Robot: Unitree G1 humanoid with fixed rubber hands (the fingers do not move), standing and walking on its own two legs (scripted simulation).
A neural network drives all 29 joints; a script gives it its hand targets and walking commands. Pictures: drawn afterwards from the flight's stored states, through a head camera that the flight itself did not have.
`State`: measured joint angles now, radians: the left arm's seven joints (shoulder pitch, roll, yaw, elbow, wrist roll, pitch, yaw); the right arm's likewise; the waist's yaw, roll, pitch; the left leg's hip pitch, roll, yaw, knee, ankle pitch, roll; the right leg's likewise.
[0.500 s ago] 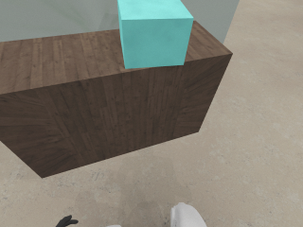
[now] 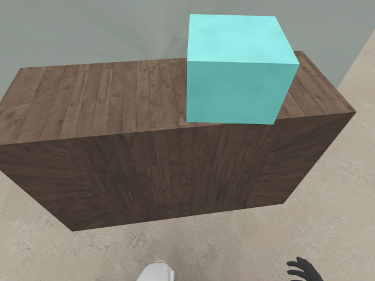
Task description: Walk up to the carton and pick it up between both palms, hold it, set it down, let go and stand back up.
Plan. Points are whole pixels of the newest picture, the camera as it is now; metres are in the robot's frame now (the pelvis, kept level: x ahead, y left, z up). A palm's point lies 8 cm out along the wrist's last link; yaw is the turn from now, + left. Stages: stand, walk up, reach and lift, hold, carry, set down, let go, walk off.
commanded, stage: walk up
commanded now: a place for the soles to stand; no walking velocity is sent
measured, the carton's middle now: (231, 68) +0.71 -0.06 +0.07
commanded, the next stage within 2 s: none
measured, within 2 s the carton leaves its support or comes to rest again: neither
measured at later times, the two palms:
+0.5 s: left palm (131, 206) +0.30 +0.19 -0.10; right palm out of the picture +0.13 -0.32 -0.14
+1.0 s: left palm (126, 212) +0.29 +0.21 -0.12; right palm (315, 209) +0.33 -0.29 -0.09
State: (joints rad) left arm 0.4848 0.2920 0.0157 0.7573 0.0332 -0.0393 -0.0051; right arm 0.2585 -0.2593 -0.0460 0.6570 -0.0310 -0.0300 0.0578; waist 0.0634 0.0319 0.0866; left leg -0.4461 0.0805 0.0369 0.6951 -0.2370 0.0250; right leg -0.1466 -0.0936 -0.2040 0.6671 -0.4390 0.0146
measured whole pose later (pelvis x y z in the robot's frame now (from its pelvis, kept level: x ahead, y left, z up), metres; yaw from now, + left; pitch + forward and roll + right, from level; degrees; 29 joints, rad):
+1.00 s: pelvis +0.21 -0.04 +0.00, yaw -3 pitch -3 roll -1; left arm 0.32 0.26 0.00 0.69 0.00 0.02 0.00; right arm 0.16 -0.24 0.00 0.73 0.02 0.04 0.01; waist 0.02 -0.01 0.10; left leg -0.37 0.05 0.04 0.74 -0.31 0.00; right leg -0.31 -0.04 -0.08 0.70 -0.33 0.02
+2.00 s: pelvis +0.23 -0.07 +0.01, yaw -4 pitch -2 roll +0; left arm 0.31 0.28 0.02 0.75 0.03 0.03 -0.04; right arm 0.33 -0.25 -0.02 0.77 -0.01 0.02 -0.01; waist 0.00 -0.01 0.06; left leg -0.30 0.07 0.04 0.62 -0.29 -0.04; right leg -0.26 -0.03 -0.08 0.63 -0.34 -0.02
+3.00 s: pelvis +0.23 -0.13 -0.01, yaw +8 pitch -3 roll -1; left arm 0.26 0.31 0.00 0.69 0.02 0.07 -0.05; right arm 0.28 -0.25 -0.05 0.67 -0.02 0.03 -0.04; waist 0.02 0.00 0.11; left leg -0.44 0.06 -0.15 0.81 -0.35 -0.03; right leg -0.28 -0.03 -0.31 0.78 -0.47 -0.11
